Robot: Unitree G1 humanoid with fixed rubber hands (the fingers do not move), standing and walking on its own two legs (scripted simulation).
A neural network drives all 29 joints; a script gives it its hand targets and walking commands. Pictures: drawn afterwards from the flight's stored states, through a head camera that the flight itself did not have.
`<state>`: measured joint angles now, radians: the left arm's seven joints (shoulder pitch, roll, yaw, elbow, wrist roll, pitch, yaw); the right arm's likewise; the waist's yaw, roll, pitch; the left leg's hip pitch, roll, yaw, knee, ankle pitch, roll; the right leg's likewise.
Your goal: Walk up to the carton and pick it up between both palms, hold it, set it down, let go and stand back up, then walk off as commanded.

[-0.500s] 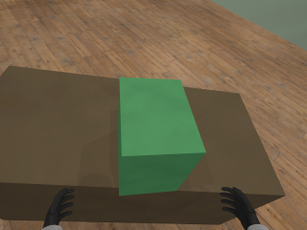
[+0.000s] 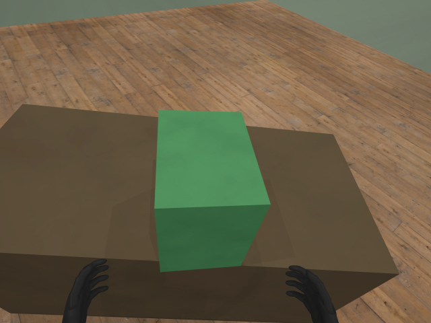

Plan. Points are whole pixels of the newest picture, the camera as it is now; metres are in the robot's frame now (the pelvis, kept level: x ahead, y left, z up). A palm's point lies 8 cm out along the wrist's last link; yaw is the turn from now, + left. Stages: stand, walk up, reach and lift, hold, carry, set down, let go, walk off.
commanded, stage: reach and lift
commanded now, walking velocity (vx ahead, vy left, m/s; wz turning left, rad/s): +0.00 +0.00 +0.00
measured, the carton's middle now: (201, 191) +0.42 +0.04 -0.04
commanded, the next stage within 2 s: none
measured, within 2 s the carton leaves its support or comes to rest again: neither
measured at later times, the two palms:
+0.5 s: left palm (78, 253) +0.23 +0.25 -0.01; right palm (296, 253) +0.26 -0.16 -0.01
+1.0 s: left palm (82, 219) +0.27 +0.24 +0.05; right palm (301, 231) +0.29 -0.17 +0.03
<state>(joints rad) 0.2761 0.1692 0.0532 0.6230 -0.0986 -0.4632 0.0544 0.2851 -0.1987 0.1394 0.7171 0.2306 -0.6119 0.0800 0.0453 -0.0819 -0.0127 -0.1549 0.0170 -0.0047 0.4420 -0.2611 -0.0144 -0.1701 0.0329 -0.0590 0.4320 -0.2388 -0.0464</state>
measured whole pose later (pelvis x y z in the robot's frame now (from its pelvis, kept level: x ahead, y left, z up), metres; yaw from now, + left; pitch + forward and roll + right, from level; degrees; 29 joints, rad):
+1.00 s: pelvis +0.00 +0.02 +0.01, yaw -2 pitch +0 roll +0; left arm -0.07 0.14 0.11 0.32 -0.12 0.07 0.08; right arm -0.09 -0.27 0.10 0.41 0.28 -0.14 0.00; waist 0.07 0.07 0.01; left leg -0.13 0.00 0.03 0.32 -0.19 0.01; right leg -0.15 0.03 -0.02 0.29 -0.14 -0.02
